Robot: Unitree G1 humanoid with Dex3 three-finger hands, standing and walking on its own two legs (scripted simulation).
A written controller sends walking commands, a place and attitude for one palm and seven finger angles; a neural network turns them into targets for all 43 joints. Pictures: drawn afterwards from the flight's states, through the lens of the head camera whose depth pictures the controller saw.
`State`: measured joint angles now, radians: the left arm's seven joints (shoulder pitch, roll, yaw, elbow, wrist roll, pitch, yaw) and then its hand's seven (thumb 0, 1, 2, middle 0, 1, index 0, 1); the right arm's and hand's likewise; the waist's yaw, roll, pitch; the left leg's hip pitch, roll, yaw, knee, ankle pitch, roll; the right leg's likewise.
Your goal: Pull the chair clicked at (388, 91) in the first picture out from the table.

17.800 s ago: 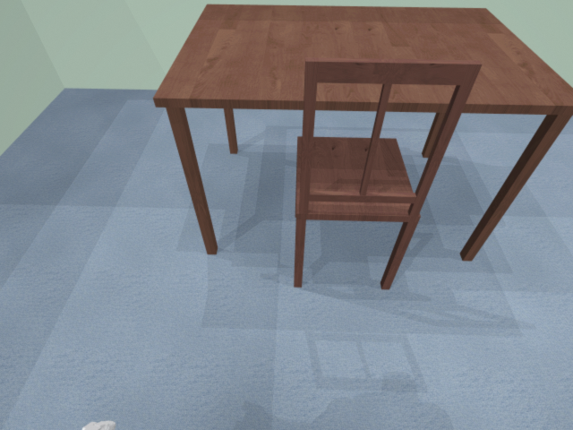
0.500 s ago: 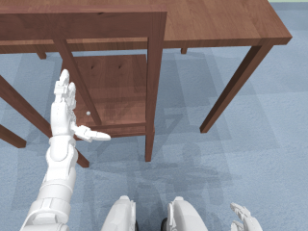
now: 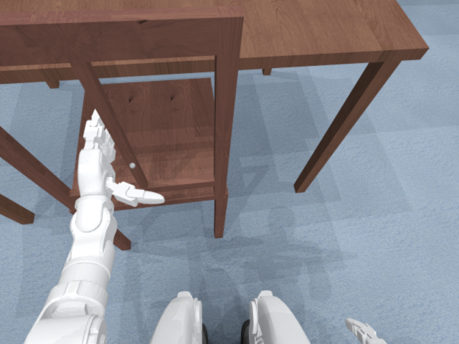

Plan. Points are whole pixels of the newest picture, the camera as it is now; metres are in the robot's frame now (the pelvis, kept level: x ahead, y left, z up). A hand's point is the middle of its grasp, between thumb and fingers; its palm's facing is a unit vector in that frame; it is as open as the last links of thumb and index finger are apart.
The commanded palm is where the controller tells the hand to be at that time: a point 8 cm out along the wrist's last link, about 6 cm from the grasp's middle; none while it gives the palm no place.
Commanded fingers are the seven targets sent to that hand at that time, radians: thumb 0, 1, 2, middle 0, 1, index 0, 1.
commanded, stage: push the fingers through the gap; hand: left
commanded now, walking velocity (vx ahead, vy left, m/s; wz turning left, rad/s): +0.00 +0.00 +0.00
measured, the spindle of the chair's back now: (121, 141) +0.44 +0.18 +0.04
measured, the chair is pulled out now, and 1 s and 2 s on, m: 0.00 0.00 0.00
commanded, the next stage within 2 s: hook a spindle and tug to test in 0.18 s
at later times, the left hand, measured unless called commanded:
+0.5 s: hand (133, 162) +0.42 +0.17 +0.02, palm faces +0.17 -0.99 -0.02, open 16.4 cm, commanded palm +0.38 +0.21 +0.02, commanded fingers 0.00 -0.50 0.30 -0.27 -0.74 -0.27 -0.74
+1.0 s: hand (134, 159) +0.43 +0.17 +0.01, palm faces +0.17 -0.99 -0.04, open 8.3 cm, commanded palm +0.39 +0.21 +0.02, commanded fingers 0.00 0.73 0.83 -0.50 -1.45 -0.50 -1.45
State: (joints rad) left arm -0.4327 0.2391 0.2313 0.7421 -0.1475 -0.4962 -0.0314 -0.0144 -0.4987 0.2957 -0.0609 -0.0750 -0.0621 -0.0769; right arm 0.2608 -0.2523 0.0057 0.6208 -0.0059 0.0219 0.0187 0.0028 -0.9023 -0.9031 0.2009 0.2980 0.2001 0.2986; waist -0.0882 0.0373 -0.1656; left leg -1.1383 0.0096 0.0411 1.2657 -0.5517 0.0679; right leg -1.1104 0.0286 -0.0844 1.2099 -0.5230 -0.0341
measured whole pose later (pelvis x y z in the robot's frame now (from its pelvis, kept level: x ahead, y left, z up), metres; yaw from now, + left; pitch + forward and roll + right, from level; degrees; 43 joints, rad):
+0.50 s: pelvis +0.00 +0.00 +0.00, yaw +0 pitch +24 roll -3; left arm -0.45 0.23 0.25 0.77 -0.11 -0.54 0.01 -0.01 -0.50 0.30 -0.13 -0.28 -0.13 -0.29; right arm 0.25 -0.24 0.01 0.62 -0.02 0.03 0.02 0.00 -0.90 -0.90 0.20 0.30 0.20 0.30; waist -0.09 0.03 -0.17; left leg -1.14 0.01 0.04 1.27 -0.55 0.06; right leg -1.12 0.03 -0.08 1.22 -0.53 -0.04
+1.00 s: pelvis +0.00 -0.01 +0.00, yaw +0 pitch +25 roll -2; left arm -0.49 0.27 0.27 0.81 -0.11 -0.52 0.00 -0.01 0.21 0.60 -0.48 -1.37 -0.48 -1.37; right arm 0.25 -0.24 0.01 0.62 -0.02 0.03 0.02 0.00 -0.90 -0.90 0.20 0.30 0.20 0.30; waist -0.10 0.03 -0.16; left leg -1.16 0.01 0.04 1.28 -0.56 0.05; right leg -1.13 0.03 -0.09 1.23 -0.53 -0.05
